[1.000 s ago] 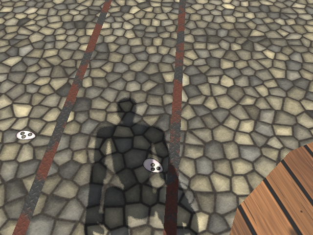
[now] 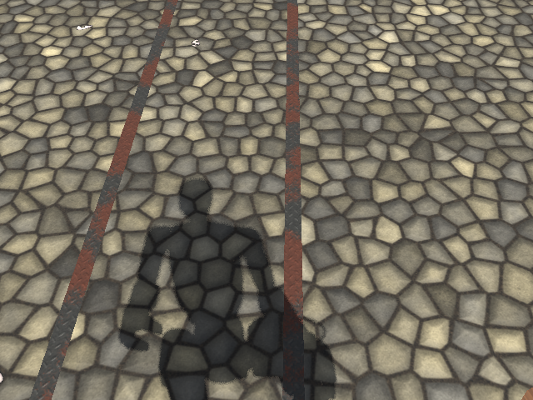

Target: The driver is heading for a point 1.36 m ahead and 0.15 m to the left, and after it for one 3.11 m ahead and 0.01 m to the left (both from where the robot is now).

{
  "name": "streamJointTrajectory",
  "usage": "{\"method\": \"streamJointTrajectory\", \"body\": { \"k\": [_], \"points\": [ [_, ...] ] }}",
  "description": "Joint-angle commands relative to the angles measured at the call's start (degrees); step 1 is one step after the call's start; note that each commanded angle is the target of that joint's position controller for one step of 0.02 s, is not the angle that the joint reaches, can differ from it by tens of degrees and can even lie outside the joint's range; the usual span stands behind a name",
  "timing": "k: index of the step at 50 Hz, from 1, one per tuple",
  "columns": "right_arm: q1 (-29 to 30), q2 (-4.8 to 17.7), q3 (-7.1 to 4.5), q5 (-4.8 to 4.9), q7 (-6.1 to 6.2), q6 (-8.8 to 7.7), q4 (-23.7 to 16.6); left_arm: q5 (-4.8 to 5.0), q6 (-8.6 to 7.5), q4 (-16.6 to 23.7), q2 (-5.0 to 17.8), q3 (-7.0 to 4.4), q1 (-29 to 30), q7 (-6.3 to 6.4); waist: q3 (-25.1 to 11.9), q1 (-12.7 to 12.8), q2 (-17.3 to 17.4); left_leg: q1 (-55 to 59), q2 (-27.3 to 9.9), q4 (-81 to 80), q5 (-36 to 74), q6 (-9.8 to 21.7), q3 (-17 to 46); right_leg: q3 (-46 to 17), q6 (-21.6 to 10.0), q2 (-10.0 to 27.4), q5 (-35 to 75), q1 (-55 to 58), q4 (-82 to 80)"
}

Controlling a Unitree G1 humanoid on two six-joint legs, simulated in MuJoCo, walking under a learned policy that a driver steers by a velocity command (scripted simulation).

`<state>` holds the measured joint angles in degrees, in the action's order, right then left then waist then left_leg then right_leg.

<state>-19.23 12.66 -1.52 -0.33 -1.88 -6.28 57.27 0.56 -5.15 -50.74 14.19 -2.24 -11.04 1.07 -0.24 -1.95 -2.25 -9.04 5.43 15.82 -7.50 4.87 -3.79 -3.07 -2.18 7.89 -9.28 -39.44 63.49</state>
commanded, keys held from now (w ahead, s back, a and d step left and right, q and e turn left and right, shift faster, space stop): w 1.00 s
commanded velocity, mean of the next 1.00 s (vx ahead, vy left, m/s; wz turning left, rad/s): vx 0.50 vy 0.00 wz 0.00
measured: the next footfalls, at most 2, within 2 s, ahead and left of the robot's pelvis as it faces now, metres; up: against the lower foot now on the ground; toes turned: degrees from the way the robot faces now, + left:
right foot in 0.30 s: +0.34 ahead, -0.17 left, +0.00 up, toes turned -2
left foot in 0.86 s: +0.65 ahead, +0.07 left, +0.00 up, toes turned +3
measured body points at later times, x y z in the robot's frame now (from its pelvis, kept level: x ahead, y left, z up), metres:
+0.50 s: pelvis +0.28 -0.08 +0.00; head +0.29 -0.10 +0.45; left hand +0.33 +0.18 -0.13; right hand +0.37 -0.35 -0.13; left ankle +0.28 +0.08 -0.66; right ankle +0.29 -0.16 -0.74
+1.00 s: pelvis +0.55 -0.01 -0.01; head +0.58 +0.00 +0.44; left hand +0.59 +0.25 -0.15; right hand +0.66 -0.28 -0.13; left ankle +0.61 +0.07 -0.74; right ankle +0.47 -0.17 -0.65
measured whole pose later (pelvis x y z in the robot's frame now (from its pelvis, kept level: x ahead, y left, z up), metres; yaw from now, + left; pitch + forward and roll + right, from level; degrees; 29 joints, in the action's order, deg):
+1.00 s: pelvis +0.55 -0.01 -0.01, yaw +1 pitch +2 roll +0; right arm -10.4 13.9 -3.1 0.0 -1.9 -5.6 51.9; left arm 1.4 -5.7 -55.0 14.7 -2.9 -16.7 0.2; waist 1.3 -0.1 -1.7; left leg -19.2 1.9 25.8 -8.4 3.8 -3.5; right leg -1.7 -2.7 3.4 -19.9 -25.1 67.9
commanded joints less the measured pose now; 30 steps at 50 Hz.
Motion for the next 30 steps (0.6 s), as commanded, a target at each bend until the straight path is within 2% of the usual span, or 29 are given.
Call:
{"method": "streamJointTrajectory", "body": {
  "k": [1,5,8,10,12,13,14,15,16,17,18,19,20,21,23,24,26,30],
  "points": [
    [1.92,8.07,-1.34,0.22,1.23,-0.78,-3.27,-0.55,-0.08,2.48,2.58,-0.76,-0.91,0.16,3.34,2.27,3.82,-4.97,-16.25,-10.81,4.80,9.61,11.69,-0.20,1.26,1.82,9.46,-1.27,-9.13],
    [-2.50,9.43,-1.58,1.09,1.92,-0.08,-2.27,0.09,-0.63,4.75,1.69,-0.36,7.91,-0.66,3.70,-1.00,4.41,-0.16,-15.61,-10.17,4.67,7.43,9.19,2.25,1.79,-1.03,15.87,1.21,-24.12],
    [-5.34,9.70,-1.76,1.46,1.98,0.62,-1.04,0.60,-0.87,6.45,1.89,-0.11,12.56,-1.70,4.97,-2.64,4.91,5.32,-17.51,-7.96,3.81,7.18,9.52,2.52,1.55,-2.03,13.59,0.89,-29.50],
    [-6.03,9.89,-1.99,1.48,2.12,1.22,-0.55,0.72,-1.29,7.57,2.54,-0.16,14.01,-2.49,5.29,-2.49,5.26,9.08,-19.30,-5.59,4.47,6.62,10.26,2.39,0.30,-2.54,9.62,1.04,-32.11],
    [-5.06,10.71,-2.37,1.54,2.23,1.80,-0.62,0.72,-1.79,7.58,3.95,-0.65,11.63,-2.97,3.96,-0.47,6.31,10.95,-20.30,-1.95,9.65,5.63,10.72,3.27,-1.33,-3.86,5.12,5.86,-34.34],
    [-3.65,11.00,-2.39,1.45,2.24,2.08,-0.96,0.64,-1.98,6.59,5.32,-1.41,7.34,-2.96,1.54,2.30,6.79,10.61,-19.22,3.07,18.68,4.65,9.53,4.82,-2.45,-5.65,3.96,12.48,-35.58],
    [-2.93,9.70,-1.90,1.00,2.19,2.36,-1.37,0.60,-2.09,3.61,8.01,-2.93,-2.17,-2.66,-4.14,6.54,5.89,8.11,-15.83,14.11,26.40,3.17,6.84,5.67,-4.17,-7.10,4.19,24.82,-36.06],
    [-2.79,7.40,-0.76,-0.04,2.18,2.19,-3.17,-0.04,-2.07,1.26,13.14,-4.37,-14.05,-2.15,-13.63,10.50,-0.30,-3.44,-11.92,33.13,15.88,0.83,3.25,-6.08,-8.40,3.26,5.25,43.15,-35.17],
    [-9.87,-0.67,1.49,0.38,1.49,0.65,-3.43,-0.50,-1.67,-0.21,17.57,-5.29,-18.04,-2.51,-20.33,6.92,-16.67,-27.39,-1.22,52.61,-19.21,-2.82,2.98,-33.32,-17.70,15.36,-3.69,62.67,-42.03],
    [-7.44,5.86,0.12,1.85,1.29,-0.81,-2.62,-0.32,-1.79,0.15,11.24,-3.70,-17.35,-2.57,-19.83,8.46,-11.00,-34.10,-3.80,60.48,-23.90,-1.76,11.15,-38.59,-16.76,14.90,-8.67,61.80,-46.21],
    [-1.48,9.59,-0.89,2.96,1.14,-1.60,-4.52,-0.18,-1.90,1.38,8.49,-2.75,-11.59,-2.39,-11.51,7.47,-7.43,-37.37,-7.00,61.28,-18.81,-0.60,10.37,-29.30,-13.72,13.03,-5.05,54.26,-46.56],
    [1.69,9.48,-0.98,2.65,1.51,-1.64,-5.23,-0.29,-1.78,2.61,6.98,-2.11,-6.25,-2.43,-7.79,5.59,-2.19,-34.78,-10.12,58.95,-13.24,-0.66,8.75,-21.82,-12.20,10.73,1.20,45.93,-47.84],
    [3.26,8.78,-1.31,1.70,1.83,-1.24,-5.47,-0.52,-1.72,3.06,5.36,-1.62,-3.28,-2.69,-4.49,4.04,-0.19,-32.38,-11.80,55.15,-9.90,-1.02,8.21,-16.82,-11.41,8.41,5.51,39.13,-49.80],
    [2.35,7.79,-1.51,1.35,1.89,-0.43,-5.40,-0.95,-1.77,2.81,3.93,-1.14,-2.34,-2.91,-3.44,2.19,-1.12,-28.88,-13.23,52.53,-7.70,-1.17,8.41,-13.07,-10.56,6.49,7.48,35.09,-51.68],
    [0.64,5.31,-1.37,1.26,2.00,0.97,-4.96,-0.85,-2.03,1.43,4.18,-1.26,-3.89,-3.08,-2.12,0.87,-1.56,-26.52,-13.45,49.56,-6.02,-1.84,7.46,-9.23,-11.07,5.04,11.50,31.62,-54.08],
    [1.32,5.13,-1.44,1.15,2.09,1.38,-5.32,-0.79,-2.12,0.78,5.05,-1.48,-4.77,-2.91,-1.11,0.54,-1.22,-27.60,-13.60,47.87,-4.65,-2.27,7.22,-7.63,-11.36,4.88,13.64,31.01,-54.86],
    [5.37,5.30,-1.65,0.74,2.23,1.69,-6.83,-0.83,-1.97,-0.19,6.50,-1.90,-6.61,-2.28,0.52,1.08,-0.35,-31.45,-13.86,42.50,-0.06,-3.23,7.03,-5.78,-11.54,4.94,15.96,31.71,-55.94],
    [13.78,4.32,-1.54,0.70,1.81,1.39,-9.33,-0.45,-1.20,-1.49,6.90,-1.85,-9.48,-1.23,2.24,3.18,-1.02,-32.04,-12.80,28.66,10.76,-3.79,5.73,-1.76,-9.70,3.15,14.64,32.81,-57.11]
  ]
}}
